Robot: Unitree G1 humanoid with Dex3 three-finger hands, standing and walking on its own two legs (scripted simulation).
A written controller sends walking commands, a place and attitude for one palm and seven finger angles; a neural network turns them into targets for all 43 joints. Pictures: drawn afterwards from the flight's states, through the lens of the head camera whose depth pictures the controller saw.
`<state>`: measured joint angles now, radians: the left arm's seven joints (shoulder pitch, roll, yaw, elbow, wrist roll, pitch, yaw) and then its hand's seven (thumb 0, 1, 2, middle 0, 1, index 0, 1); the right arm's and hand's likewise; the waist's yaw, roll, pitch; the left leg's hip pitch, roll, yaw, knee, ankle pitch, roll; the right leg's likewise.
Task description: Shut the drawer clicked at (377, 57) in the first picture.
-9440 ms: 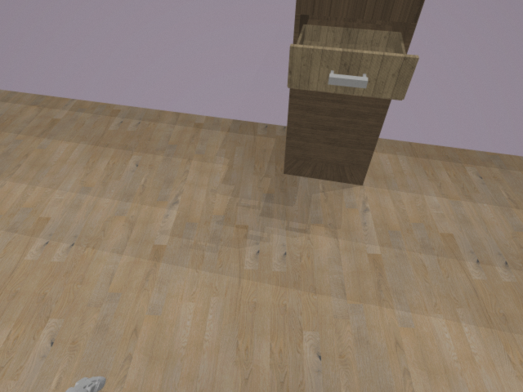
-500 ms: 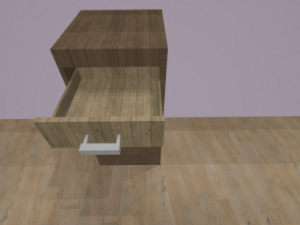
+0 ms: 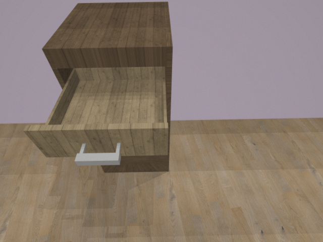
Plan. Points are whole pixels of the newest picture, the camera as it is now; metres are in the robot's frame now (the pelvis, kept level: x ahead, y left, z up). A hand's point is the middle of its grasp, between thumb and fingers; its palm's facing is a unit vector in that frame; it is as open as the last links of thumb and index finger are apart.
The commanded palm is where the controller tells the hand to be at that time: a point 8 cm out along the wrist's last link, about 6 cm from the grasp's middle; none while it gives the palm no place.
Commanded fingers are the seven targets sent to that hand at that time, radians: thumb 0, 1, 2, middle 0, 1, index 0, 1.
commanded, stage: look again from close up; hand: left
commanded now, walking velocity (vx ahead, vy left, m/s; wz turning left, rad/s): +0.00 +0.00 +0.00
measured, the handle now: (99, 152) +0.35 +0.20 -0.01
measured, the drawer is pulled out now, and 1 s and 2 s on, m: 0.29 0.29 0.29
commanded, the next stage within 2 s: shuffle to correct the standing spot in 0.40 s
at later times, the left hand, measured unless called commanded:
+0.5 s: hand out of the picture +0.00 +0.16 -0.17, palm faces +0.02 -0.98 -0.19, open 7.3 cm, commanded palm none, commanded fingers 0.00 0.90 0.90 -0.20 -0.30 -0.20 -0.30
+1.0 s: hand out of the picture +0.04 +0.15 -0.18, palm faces +0.04 -0.98 -0.20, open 7.3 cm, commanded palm none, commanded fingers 0.00 0.90 0.90 -0.20 -0.30 -0.20 -0.30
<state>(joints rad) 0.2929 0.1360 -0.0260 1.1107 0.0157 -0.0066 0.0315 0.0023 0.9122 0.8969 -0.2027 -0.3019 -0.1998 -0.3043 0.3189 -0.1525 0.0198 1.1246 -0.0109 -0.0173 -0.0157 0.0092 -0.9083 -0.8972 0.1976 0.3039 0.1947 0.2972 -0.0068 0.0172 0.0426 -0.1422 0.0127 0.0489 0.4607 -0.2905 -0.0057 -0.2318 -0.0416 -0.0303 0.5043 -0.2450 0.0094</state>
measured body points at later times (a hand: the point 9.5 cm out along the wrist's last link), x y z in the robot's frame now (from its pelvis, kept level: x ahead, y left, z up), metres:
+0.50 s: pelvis +0.01 -0.01 +0.00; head +0.02 -0.01 +0.45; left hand +0.00 +0.21 -0.16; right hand +0.00 -0.22 -0.16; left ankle -0.03 +0.12 -0.74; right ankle +0.02 -0.12 -0.74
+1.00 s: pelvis +0.05 -0.01 +0.00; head +0.07 -0.02 +0.45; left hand +0.04 +0.21 -0.16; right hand +0.02 -0.21 -0.17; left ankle -0.02 +0.12 -0.73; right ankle +0.02 -0.12 -0.73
